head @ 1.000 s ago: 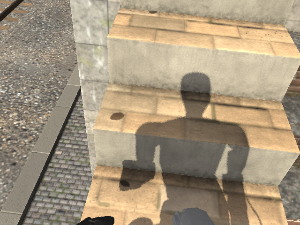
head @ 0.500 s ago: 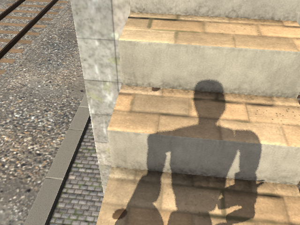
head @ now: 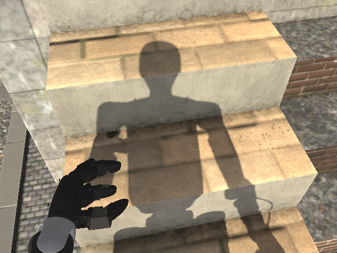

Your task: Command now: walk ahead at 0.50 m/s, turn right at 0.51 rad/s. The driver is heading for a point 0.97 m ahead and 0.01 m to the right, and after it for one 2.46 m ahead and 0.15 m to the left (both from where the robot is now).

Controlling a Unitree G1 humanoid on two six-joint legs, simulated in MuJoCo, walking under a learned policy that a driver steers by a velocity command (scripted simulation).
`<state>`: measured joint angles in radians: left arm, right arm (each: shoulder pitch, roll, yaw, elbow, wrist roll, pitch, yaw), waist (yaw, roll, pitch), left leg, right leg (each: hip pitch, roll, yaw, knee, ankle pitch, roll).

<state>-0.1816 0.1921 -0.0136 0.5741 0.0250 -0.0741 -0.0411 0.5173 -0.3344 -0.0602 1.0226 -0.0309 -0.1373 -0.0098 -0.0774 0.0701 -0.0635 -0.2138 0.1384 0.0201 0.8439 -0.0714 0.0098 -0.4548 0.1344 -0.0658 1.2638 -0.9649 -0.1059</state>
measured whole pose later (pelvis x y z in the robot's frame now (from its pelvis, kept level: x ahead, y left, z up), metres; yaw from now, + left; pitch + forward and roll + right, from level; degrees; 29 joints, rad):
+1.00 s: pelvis +0.42 -0.01 +0.37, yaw -4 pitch +3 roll +5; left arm 0.51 0.10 -0.01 1.08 -0.04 -0.11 0.04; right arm -0.01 -0.04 0.08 0.66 -0.01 -0.03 0.02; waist 0.03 0.02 0.00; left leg -1.13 0.02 0.21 1.64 -0.37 0.21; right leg 0.05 -0.05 -0.14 0.17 -0.12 -0.09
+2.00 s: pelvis +0.92 -0.01 +0.74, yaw +8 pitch +3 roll +3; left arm 0.46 0.11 -0.01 1.07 -0.03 -0.11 0.03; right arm 0.02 -0.08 0.05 0.65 0.02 0.00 0.02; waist 0.00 0.02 -0.06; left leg -0.96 0.02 0.22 1.46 -0.48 0.21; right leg 0.05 -0.17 -0.35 0.15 -0.14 0.00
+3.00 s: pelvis +1.41 +0.15 +1.12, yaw +16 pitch +7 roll +3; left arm 0.43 0.14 0.06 0.92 0.05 -0.08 0.06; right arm -0.05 -0.16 0.02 0.63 0.01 -0.08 0.06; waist 0.09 0.01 -0.04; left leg -0.41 0.03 0.01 0.83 -0.20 0.00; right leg -0.19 -0.05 0.03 0.53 -0.20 -0.07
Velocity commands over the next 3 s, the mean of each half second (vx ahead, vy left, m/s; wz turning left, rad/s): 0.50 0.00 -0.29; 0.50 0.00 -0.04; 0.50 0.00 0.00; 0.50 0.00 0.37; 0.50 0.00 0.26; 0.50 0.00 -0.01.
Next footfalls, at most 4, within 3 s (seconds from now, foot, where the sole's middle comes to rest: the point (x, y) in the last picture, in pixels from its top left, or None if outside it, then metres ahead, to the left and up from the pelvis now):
0.24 left None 0.05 0.05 -0.63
0.56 right None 0.32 -0.07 -0.44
1.04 left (141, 159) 0.58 0.07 -0.25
1.46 right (210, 37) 0.86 -0.15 -0.06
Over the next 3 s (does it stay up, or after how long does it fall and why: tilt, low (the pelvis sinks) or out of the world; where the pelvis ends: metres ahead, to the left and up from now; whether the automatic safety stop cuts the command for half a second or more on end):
stays up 1.41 0.15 1.12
